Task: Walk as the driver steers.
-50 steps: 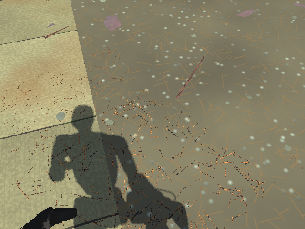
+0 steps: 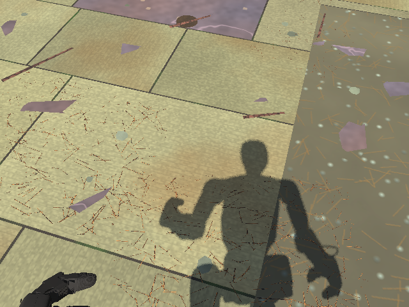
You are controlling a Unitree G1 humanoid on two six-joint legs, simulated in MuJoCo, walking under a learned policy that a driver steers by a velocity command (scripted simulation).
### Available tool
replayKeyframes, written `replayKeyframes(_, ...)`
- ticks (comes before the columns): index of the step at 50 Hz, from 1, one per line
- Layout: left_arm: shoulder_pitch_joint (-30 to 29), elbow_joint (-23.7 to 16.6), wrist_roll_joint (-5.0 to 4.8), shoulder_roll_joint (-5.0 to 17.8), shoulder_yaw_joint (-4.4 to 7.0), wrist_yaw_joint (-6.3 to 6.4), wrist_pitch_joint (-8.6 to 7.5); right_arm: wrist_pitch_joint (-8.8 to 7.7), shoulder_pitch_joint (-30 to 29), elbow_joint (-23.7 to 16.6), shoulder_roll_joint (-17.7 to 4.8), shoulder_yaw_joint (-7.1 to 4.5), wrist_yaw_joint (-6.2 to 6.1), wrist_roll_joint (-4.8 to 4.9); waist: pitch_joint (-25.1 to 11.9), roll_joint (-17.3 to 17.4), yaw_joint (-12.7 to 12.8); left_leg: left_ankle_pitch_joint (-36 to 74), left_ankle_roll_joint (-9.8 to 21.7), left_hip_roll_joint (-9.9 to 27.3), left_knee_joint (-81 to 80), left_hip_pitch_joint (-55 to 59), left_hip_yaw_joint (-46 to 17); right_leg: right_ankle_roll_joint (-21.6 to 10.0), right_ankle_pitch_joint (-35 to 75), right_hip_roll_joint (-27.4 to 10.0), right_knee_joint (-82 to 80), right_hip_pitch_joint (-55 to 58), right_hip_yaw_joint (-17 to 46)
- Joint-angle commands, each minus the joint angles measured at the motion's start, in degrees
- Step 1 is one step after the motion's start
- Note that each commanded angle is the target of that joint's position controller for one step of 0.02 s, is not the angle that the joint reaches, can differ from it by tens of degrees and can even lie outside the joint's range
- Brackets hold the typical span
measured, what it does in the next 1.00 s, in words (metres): walks ahead: left foot, then right foot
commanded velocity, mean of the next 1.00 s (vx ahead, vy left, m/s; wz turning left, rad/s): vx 0.39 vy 0.00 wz -0.12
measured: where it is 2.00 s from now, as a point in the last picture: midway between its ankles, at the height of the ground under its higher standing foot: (177, 293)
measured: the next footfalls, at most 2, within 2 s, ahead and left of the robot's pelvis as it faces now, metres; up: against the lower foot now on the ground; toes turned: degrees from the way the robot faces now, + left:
left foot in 0.44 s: +0.38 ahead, +0.16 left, +0.00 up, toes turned +5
right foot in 0.92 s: +0.59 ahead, -0.06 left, +0.00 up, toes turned -10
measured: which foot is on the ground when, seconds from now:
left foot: up 0.00-0.42, down 0.44-0.92, up 0.94-1.00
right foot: down 0.00-0.46, up 0.48-0.90, down 0.92-1.00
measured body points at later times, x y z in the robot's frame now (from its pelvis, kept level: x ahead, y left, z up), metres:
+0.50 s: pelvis +0.26 +0.05 +0.01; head +0.29 +0.07 +0.45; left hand +0.24 +0.33 -0.13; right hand +0.51 -0.17 -0.05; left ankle +0.34 +0.15 -0.72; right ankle +0.12 -0.11 -0.67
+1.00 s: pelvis +0.46 +0.04 +0.00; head +0.51 +0.02 +0.45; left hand +0.69 +0.27 -0.09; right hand +0.53 -0.26 -0.12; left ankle +0.37 +0.18 -0.64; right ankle +0.55 -0.06 -0.72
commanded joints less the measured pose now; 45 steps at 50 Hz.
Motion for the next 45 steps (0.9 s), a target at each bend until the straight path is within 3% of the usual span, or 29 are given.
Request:
replayKeyframes(1,16.73,0.89,-1.15,8.22,3.26,0.24,0.33,-1.61,1.96,-4.38,-7.40,-0.51,0.10,0.93,-11.03,-10.02,8.76,0.71,-2.15,4.08,28.77,-35.68,0.93,-13.33,-22.35,-24.28,-13.25,41.06,38.88)
replayKeyframes(2,13.68,0.58,-0.56,6.84,2.66,0.33,0.84,-1.57,-3.14,-5.43,-7.73,-0.59,0.06,0.14,-5.80,-5.59,8.41,4.76,-2.21,5.99,27.85,-34.62,3.42,-11.36,-17.06,-21.56,-13.84,33.47,30.61)
replayKeyframes(3,11.78,0.96,-0.20,5.99,2.23,0.33,1.13,-1.86,-6.61,-6.46,-6.98,-0.62,0.18,-0.72,-1.64,-4.12,7.51,7.26,-2.18,7.29,24.78,-33.75,4.14,-10.95,-10.07,-19.24,-15.17,26.82,25.24)
replayKeyframes(4,11.06,1.27,0.24,5.14,1.77,0.43,1.06,-1.98,-7.29,-6.77,-6.03,-0.66,0.53,-0.87,-0.47,-4.81,6.07,9.03,-1.92,8.81,21.83,-31.39,4.43,-10.39,-5.01,-17.31,-16.42,23.02,21.13)
replayKeyframes(5,10.94,1.69,0.27,4.88,1.64,0.42,0.94,-1.97,-6.59,-6.67,-4.73,-0.39,0.84,-0.58,-0.43,-6.14,5.12,9.65,-1.86,9.44,19.27,-29.25,5.20,-10.27,-1.85,-16.12,-17.54,20.96,18.57)
replayKeyframes(7,11.66,2.81,-0.61,5.61,1.80,0.37,0.65,-1.83,-6.50,-6.66,-2.39,0.33,1.21,-0.66,-0.56,-6.84,4.41,9.63,-2.29,10.23,13.77,-28.28,7.35,-11.39,3.05,-15.71,-19.38,19.33,14.88)
replayKeyframes(9,12.31,3.68,-1.09,8.01,2.38,0.51,0.66,-2.06,-9.90,-7.92,-1.16,1.12,1.43,-1.33,0.09,-6.06,4.98,13.30,-2.97,11.23,6.88,-28.73,8.98,-12.34,6.21,-16.13,-21.17,18.62,12.32)
replayKeyframes(11,12.84,4.29,-1.33,9.32,2.62,0.66,1.04,-2.58,-13.37,-8.54,-0.54,1.69,1.89,-1.33,0.31,-5.40,6.12,20.14,-3.08,11.29,-0.76,-27.00,10.16,-11.57,7.34,-15.05,-22.01,18.14,8.86)
replayKeyframes(13,14.18,5.13,-1.69,10.16,2.66,0.74,1.49,-3.04,-17.06,-9.12,-0.47,1.92,2.33,-1.03,0.74,-5.28,7.41,26.07,-3.18,10.21,-7.54,-24.00,11.53,-10.37,8.07,-13.91,-21.98,17.66,5.89)
replayKeyframes(16,17.80,6.99,-2.14,10.93,2.67,0.73,2.19,-3.30,-21.69,-10.48,-1.35,1.73,2.84,-0.49,1.38,-5.57,8.81,28.72,-2.76,9.00,-12.80,-22.16,12.19,-9.39,8.08,-15.29,-20.88,20.37,5.49)
replayKeyframes(19,18.95,8.35,-2.41,11.90,2.85,0.97,3.13,-3.48,-22.78,-11.30,-2.84,1.17,3.30,-0.40,1.66,-6.24,7.53,24.80,-0.69,8.09,-16.50,-19.90,12.57,-7.91,11.40,-17.52,-17.95,24.43,5.88)
replayKeyframes(21,18.51,8.61,-2.56,11.67,2.55,1.22,3.68,-3.52,-14.47,-8.89,-5.55,-0.47,2.94,-0.95,-3.08,-5.23,2.32,24.36,1.65,5.80,-20.26,-5.55,14.51,-5.73,24.26,-14.96,-7.29,22.69,3.22)
replayKeyframes(22,18.29,8.05,-1.91,9.81,1.64,1.30,3.60,-3.43,-5.57,-6.85,-8.48,-1.87,2.32,-1.34,-8.93,-3.65,-2.01,24.77,3.72,9.10,-19.37,8.31,11.36,-3.75,21.45,-12.06,4.51,15.96,1.35)
replayKeyframes(23,21.48,5.80,-0.63,4.08,-0.34,1.12,2.81,-2.95,2.27,-6.19,-14.51,-3.20,1.58,-2.69,-18.41,8.28,-2.99,22.42,10.62,24.89,-19.20,29.94,-9.54,0.32,-1.25,-4.93,26.78,-4.21,-2.51)
replayKeyframes(24,22.76,6.25,-1.65,4.25,-0.53,1.15,1.98,-2.58,3.92,-5.40,-12.27,-2.65,1.74,-1.97,-22.81,13.99,-2.98,13.19,14.85,30.21,-27.10,31.40,-25.89,0.82,-27.19,-1.61,38.04,-13.59,3.49)
replayKeyframes(25,18.98,5.73,-3.09,9.70,1.15,1.00,1.73,-2.76,0.94,-5.24,-8.77,-1.47,1.90,-1.55,-13.70,8.28,-2.96,8.73,12.43,28.10,-28.89,24.02,-19.70,0.28,-24.52,-4.72,42.30,-18.14,6.07)
replayKeyframes(26,15.83,4.84,-3.39,9.78,1.31,0.94,1.81,-2.95,-2.69,-5.38,-6.67,-0.76,1.98,-1.40,-8.14,6.81,-1.34,9.32,10.48,25.62,-30.40,16.97,-11.93,-0.08,-19.47,-7.23,41.12,-18.35,4.72)
replayKeyframes(27,14.52,4.79,-2.75,8.97,1.37,1.09,2.25,-3.30,-6.30,-5.23,-4.70,-0.15,2.22,-1.55,-4.16,4.97,0.47,12.26,9.42,23.12,-32.84,10.40,-6.60,0.34,-15.36,-8.87,38.39,-16.74,4.09)
replayKeyframes(28,15.07,5.16,-2.19,8.40,1.70,1.29,3.03,-3.87,-8.82,-5.13,-3.25,0.19,2.38,-1.82,-2.07,5.91,2.33,15.92,8.44,21.24,-34.99,5.55,-2.14,0.72,-12.13,-10.31,36.01,-13.89,4.56)
replayKeyframes(30,17.14,6.16,-2.17,5.81,1.44,1.45,4.55,-5.00,-11.27,-4.35,-2.80,0.02,2.52,-2.45,-0.54,5.34,4.52,26.47,8.38,20.07,-37.75,-0.34,4.16,1.91,-8.37,-10.37,35.23,-9.14,4.48)
replayKeyframes(33,15.78,4.69,-1.43,4.76,1.60,1.84,5.46,-5.58,-13.04,-2.95,-4.13,-0.55,1.76,-2.99,0.68,3.41,6.26,49.13,8.29,19.42,-36.46,-2.23,13.73,3.89,-3.27,-9.08,29.62,-9.34,4.17)
replayKeyframes(37,8.33,1.36,-0.82,2.18,0.57,0.07,5.14,-4.21,-12.03,-1.55,-6.16,-0.99,0.01,-2.39,0.30,2.55,3.46,51.49,6.87,17.40,-35.08,-1.35,21.36,3.45,9.75,-7.72,12.69,-4.78,-0.46)
replayKeyframes(42,5.64,-2.53,-0.61,5.01,1.74,-2.04,5.85,-1.68,-10.91,-0.05,-8.67,-2.03,-0.86,-0.49,-1.16,2.81,3.40,54.84,5.79,21.44,-27.53,7.64,21.33,0.24,2.86,-6.32,6.18,-4.91,-2.04)
replayKeyframes(44,9.71,-2.51,-0.51,6.97,2.85,-2.30,5.90,-0.58,-12.05,-0.50,-9.14,-2.41,-1.43,0.22,-3.30,3.08,5.81,61.35,4.14,20.70,-18.16,8.13,22.05,-2.00,-1.26,-3.43,3.60,0.45,-4.33)
replayKeyframes(45,15.19,-1.25,-0.49,8.95,4.01,-1.84,5.63,-0.14,-12.07,-0.69,-8.14,-2.11,-1.57,0.27,-6.26,0.85,8.49,59.51,2.01,17.65,-8.41,6.54,23.66,-3.82,4.02,-0.95,-1.70,8.18,-5.17)
Keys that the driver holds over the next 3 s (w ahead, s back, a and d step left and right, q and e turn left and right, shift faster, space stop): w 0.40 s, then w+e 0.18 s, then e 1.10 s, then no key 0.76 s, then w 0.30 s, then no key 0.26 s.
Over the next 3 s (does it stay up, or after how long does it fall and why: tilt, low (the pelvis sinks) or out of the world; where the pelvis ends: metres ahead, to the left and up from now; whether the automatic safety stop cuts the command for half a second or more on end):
stays up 0.62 -0.04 0.02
